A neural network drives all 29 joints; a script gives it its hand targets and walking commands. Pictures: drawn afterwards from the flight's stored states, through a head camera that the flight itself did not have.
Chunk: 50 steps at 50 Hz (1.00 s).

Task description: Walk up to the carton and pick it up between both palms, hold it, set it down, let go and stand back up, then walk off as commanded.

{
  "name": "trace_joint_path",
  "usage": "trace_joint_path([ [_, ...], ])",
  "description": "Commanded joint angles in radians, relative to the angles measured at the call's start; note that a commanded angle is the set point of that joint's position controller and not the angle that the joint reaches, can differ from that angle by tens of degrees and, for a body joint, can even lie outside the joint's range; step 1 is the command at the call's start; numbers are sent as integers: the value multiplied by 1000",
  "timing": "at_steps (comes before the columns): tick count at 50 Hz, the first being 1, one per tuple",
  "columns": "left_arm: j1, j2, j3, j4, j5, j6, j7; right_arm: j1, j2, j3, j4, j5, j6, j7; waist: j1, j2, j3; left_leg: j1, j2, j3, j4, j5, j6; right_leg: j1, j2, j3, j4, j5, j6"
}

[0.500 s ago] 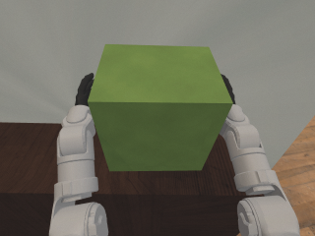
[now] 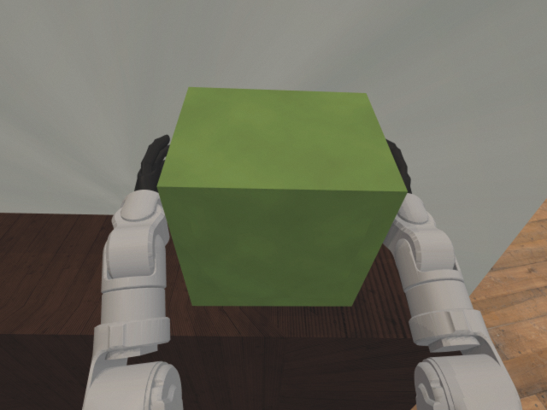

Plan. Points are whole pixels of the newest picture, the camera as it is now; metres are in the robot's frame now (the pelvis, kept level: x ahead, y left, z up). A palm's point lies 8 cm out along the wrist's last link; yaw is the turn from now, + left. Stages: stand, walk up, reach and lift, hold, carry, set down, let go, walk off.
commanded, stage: hold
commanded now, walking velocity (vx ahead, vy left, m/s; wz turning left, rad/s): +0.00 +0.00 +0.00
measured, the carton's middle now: (275, 203) +0.37 +0.01 +0.16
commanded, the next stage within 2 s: none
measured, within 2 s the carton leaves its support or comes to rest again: neither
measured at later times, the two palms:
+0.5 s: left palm (154, 188) +0.37 +0.18 +0.18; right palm (387, 188) +0.39 -0.15 +0.18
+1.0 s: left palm (147, 185) +0.35 +0.18 +0.20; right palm (393, 183) +0.37 -0.15 +0.19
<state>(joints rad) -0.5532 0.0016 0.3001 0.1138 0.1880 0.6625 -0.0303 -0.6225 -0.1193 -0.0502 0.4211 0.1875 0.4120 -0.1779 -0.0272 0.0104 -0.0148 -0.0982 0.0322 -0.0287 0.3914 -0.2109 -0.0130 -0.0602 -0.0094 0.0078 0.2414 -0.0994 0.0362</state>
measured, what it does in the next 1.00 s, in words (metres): stands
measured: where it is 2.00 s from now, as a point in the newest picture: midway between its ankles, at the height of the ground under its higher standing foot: outside the picture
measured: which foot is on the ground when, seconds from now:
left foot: down 0.00-1.00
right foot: down 0.00-1.00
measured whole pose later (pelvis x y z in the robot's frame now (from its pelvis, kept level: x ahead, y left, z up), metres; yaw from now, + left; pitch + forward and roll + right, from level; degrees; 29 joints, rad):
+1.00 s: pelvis +0.00 +0.00 +0.00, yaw +0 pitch -5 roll -2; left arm -0.61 -0.01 0.36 0.14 0.19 0.66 -0.04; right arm -0.69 -0.12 -0.05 0.47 0.14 0.40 -0.16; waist -0.03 0.01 -0.02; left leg -0.10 0.03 -0.03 0.39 -0.21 -0.01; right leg -0.06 -0.01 0.01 0.24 -0.10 0.04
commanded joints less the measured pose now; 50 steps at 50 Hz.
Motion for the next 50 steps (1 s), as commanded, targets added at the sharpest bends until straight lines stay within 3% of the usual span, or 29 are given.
trace_joint_path([
  [1, -693, -494, -488, -34, -124, -59, -160, -756, 591, 326, -216, 61, -65, 147, -77, -57, -313, 7, -76, 40, -144, 108, -9, 167, 70, -64, 1, 14, -29],
  [3, -731, -495, -448, 29, -103, -58, -164, -761, 597, 280, -134, 30, -66, 165, -66, -52, -264, -16, -71, 49, -181, -1, -3, 133, 68, -68, -13, -90, -39],
  [4, -701, -490, -444, 13, -103, -54, -171, -733, 603, 279, -143, 29, -67, 163, -72, -74, -269, -23, -70, 51, -176, 18, 4, 164, 67, -64, -11, -58, -33],
  [6, -697, -474, -414, 60, -78, -47, -180, -725, 602, 258, -100, 19, -72, 170, -68, -57, -259, -39, -72, 52, -188, -27, 6, 163, 62, -69, -7, -86, -35],
  [8, -725, -494, -448, -16, -92, -53, -183, -685, 602, 256, -75, 22, -71, 168, -92, -33, -282, 10, -73, 58, -170, 54, -11, 188, 60, -64, -3, -4, -32],
  [10, -720, -491, -456, -12, -101, -51, -187, -712, 601, 263, -125, 33, -75, 157, -105, -40, -319, 27, -77, 54, -154, 112, -19, 205, 67, -68, 0, 57, -28],
  [11, -725, -486, -453, -10, -100, -54, -183, -718, 611, 279, -133, 45, -76, 155, -83, -41, -333, 34, -78, 56, -152, 135, -21, 201, 70, -68, -2, 58, -28],
  [14, -682, -480, -446, -60, -87, -51, -179, -671, 599, 296, -132, 59, -72, 151, -88, -22, -331, 70, -77, 51, -129, 234, -31, 221, 78, -74, 7, 128, -30],
  [16, -644, -472, -445, -78, -86, -46, -180, -678, 583, 322, -187, 73, -70, 144, -76, -39, -354, 88, -79, 54, -110, 307, -27, 226, 80, -70, 16, 189, -25],
  [17, -654, -484, -464, -79, -97, -42, -185, -652, 575, 306, -167, 68, -65, 140, -102, -20, -350, 102, -78, 54, -108, 304, -41, 225, 79, -73, 7, 176, -28],
  [18, -625, -483, -457, -80, -94, -39, -186, -685, 581, 323, -215, 81, -68, 134, -83, -47, -363, 91, -77, 51, -102, 327, -35, 240, 85, -70, 15, 202, -27],
  [19, -639, -499, -488, -146, -112, -41, -183, -649, 592, 328, -228, 88, -69, 131, -97, -9, -395, 112, -86, 48, -88, 395, -43, 256, 83, -70, 25, 260, -27],
  [22, -578, -495, -521, -220, -133, -41, -175, -645, 595, 390, -355, 123, -67, 113, -97, -28, -468, 143, -90, 39, -50, 507, -49, 298, 91, -69, 45, 395, -18],
  [24, -601, -482, -530, -211, -137, -47, -170, -643, 588, 383, -363, 118, -61, 106, -107, -19, -430, 111, -91, 40, -61, 446, -49, 287, 83, -62, 38, 354, -19],
  [27, -618, -487, -547, -275, -151, -58, -157, -631, 592, 407, -366, 125, -53, 108, -95, -16, -437, 111, -93, 37, -56, 469, -46, 277, 87, -59, 46, 358, -15],
  [28, -611, -507, -557, -266, -161, -60, -155, -696, 595, 422, -433, 136, -68, 105, -83, -30, -477, 118, -91, 31, -53, 470, -44, 273, 88, -63, 45, 360, -16],
  [29, -619, -489, -539, -224, -146, -58, -152, -674, 583, 415, -378, 127, -53, 108, -86, -42, -424, 113, -90, 32, -63, 442, -40, 249, 86, -61, 35, 324, -18],
  [30, -657, -512, -559, -263, -168, -69, -148, -694, 599, 418, -405, 120, -64, 109, -85, -45, -464, 118, -89, 35, -65, 441, -41, 258, 91, -68, 37, 316, -20],
  [33, -619, -502, -563, -220, -162, -64, -144, -705, 589, 405, -415, 122, -65, 110, -90, -32, -437, 91, -91, 33, -74, 385, -37, 250, 80, -53, 34, 304, -21],
  [35, -677, -503, -541, -193, -164, -74, -141, -746, 596, 400, -370, 118, -71, 120, -75, -54, -436, 87, -88, 32, -88, 336, -28, 224, 85, -63, 25, 216, -21],
  [36, -686, -514, -555, -213, -172, -74, -138, -717, 609, 382, -345, 114, -65, 126, -84, -29, -417, 76, -84, 28, -87, 334, -30, 203, 82, -54, 30, 221, -24],
  [38, -709, -496, -507, -103, -141, -67, -145, -719, 593, 335, -232, 79, -55, 132, -67, -32, -330, 41, -85, 41, -118, 211, -17, 160, 72, -57, 4, 86, -27],
  [40, -710, -492, -481, -33, -128, -65, -158, -731, 601, 304, -194, 51, -62, 142, -69, -62, -288, -1, -79, 46, -153, 93, -5, 150, 71, -60, -5, -7, -30],
  [41, -730, -506, -492, -50, -130, -67, -159, -729, 612, 290, -175, 44, -70, 150, -81, -46, -304, -4, -77, 47, -161, 54, -3, 143, 67, -59, -2, -28, -33],
  [43, -722, -483, -443, 10, -106, -57, -172, -745, 603, 273, -132, 37, -65, 162, -67, -48, -247, -31, -74, 50, -177, 15, 1, 145, 66, -65, -6, -67, -32],
  [45, -724, -482, -432, 32, -98, -54, -180, -759, 608, 271, -133, 28, -74, 162, -75, -72, -282, -18, -75, 54, -176, 12, 7, 157, 65, -69, -10, -67, -32],
  [46, -780, -484, -430, 52, -94, -60, -180, -770, 601, 240, -92, 13, -75, 168, -86, -53, -253, -45, -69, 52, -188, -58, 6, 149, 59, -66, -8, -111, -37],
  [48, -740, -488, -427, 12, -84, -58, -177, -718, 611, 258, -89, 25, -78, 172, -70, -34, -281, -19, -74, 54, -181, 8, -3, 177, 61, -69, -1, -52, -35],
  [50, -710, -497, -431, 61, -80, -43, -186, -715, 582, 238, -60, 25, -74, 168, -90, -33, -239, -6, -71, 47, -178, 24, -14, 159, 67, -70, -9, -47, -35],
])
